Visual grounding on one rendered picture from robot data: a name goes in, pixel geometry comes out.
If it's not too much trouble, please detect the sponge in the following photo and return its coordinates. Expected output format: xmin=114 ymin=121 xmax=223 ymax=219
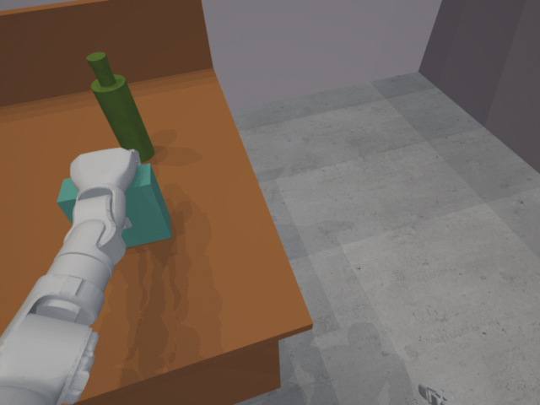
xmin=57 ymin=164 xmax=171 ymax=248

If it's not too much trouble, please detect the left robot hand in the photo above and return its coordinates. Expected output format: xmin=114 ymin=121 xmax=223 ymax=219
xmin=70 ymin=148 xmax=141 ymax=230

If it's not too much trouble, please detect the table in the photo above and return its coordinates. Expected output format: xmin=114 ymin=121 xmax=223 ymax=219
xmin=0 ymin=0 xmax=313 ymax=405

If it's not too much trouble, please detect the right robot hand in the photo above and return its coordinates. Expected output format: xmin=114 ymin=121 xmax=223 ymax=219
xmin=418 ymin=384 xmax=463 ymax=405

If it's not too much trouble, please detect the left robot forearm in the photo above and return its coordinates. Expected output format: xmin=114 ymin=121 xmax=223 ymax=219
xmin=0 ymin=183 xmax=126 ymax=359

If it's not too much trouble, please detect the robot left upper arm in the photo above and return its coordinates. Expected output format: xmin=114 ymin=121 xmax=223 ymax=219
xmin=0 ymin=313 xmax=99 ymax=405

